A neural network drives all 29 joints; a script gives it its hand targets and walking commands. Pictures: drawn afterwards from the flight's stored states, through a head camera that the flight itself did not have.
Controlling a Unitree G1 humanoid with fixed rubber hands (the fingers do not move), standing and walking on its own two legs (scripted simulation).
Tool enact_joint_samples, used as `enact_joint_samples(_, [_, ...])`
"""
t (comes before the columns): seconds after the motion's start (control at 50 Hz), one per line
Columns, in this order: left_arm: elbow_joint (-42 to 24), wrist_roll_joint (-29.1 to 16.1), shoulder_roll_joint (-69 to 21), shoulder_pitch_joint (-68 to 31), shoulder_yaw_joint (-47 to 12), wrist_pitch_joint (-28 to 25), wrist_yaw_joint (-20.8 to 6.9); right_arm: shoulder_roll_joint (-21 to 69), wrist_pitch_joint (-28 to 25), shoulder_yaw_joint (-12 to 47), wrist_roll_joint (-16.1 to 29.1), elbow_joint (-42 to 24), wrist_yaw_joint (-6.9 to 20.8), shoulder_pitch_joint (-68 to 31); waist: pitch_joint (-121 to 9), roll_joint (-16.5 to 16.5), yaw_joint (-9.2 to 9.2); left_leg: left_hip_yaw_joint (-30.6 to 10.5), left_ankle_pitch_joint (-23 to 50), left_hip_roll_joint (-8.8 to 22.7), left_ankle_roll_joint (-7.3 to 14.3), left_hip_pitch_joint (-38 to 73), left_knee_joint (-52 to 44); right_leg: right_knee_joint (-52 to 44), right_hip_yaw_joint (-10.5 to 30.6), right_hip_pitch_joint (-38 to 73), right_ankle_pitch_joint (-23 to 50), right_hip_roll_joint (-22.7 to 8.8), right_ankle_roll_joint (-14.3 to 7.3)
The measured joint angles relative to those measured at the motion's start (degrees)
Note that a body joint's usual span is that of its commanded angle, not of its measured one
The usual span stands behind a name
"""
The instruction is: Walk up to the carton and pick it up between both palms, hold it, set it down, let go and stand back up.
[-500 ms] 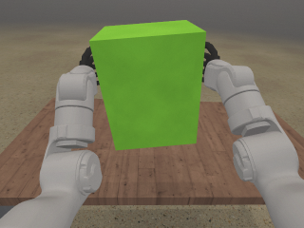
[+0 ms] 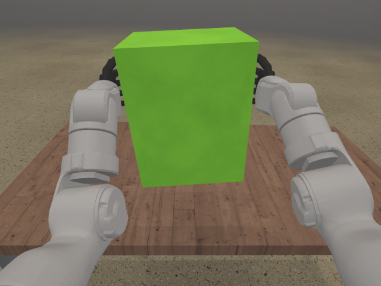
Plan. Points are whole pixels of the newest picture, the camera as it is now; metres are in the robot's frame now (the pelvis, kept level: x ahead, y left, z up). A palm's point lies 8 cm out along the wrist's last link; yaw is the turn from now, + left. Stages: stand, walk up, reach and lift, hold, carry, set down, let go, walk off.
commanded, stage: hold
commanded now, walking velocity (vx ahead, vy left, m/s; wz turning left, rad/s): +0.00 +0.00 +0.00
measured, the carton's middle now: (188, 107) +0.38 -0.01 +0.29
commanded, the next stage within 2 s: none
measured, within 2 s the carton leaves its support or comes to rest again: neither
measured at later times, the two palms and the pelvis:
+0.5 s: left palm (99, 90) +0.38 +0.16 +0.32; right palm (253, 87) +0.38 -0.14 +0.33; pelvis +0.00 +0.00 +0.00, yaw +1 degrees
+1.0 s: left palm (102, 91) +0.38 +0.15 +0.32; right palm (256, 88) +0.38 -0.15 +0.33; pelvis +0.00 +0.00 +0.00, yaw +1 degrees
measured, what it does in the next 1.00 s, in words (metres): stands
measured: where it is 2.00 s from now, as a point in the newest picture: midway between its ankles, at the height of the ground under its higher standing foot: outside the picture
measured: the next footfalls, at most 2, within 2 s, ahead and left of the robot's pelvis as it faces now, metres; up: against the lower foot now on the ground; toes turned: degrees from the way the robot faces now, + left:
none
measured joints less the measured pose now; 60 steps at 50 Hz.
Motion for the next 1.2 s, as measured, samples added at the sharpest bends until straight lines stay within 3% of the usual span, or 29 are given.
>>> enact_joint_samples(0.28, [-1.00, 0.09, -0.42, 1.42, -0.80, 0.47, 0.00, -0.23, 0.35, 0.63, 0.91, -0.61, -0.18, 1.12, -0.65, -0.38, -0.43, -0.34, -0.81, -0.04, 0.05, 1.25, 0.09, -0.68, -0.05, 1.70, -0.52, 0.05, 0.03])
enact_joint_samples(0.44, [-0.62, 0.66, 0.40, -0.14, -0.27, 0.45, -0.47, -0.01, -1.00, 1.13, 1.61, 0.23, -0.24, 0.24, 0.76, -0.43, 0.98, -0.22, -1.02, 0.06, 0.07, 1.13, 0.74, -0.08, 0.20, 1.55, -0.62, 0.22, 0.05])
enact_joint_samples(0.72, [0.43, -0.04, 1.17, -0.31, -1.08, -0.62, -0.54, 1.13, -1.32, -1.81, -0.46, 0.40, -0.31, 0.18, 1.01, -1.02, -0.20, -1.28, -0.30, -0.35, -0.01, 0.24, 0.60, -0.49, -0.73, 1.15, -0.18, -0.08, 0.04])
enact_joint_samples(1.2, [2.70, -0.12, 1.56, -1.62, -0.14, -1.29, -0.66, 1.14, -1.17, -1.34, -0.47, 1.00, -0.52, -0.21, 0.60, -0.80, 0.22, -1.61, -0.07, -0.23, -0.25, 0.30, 0.20, -0.40, -0.78, 1.08, -0.29, 0.14, -0.24])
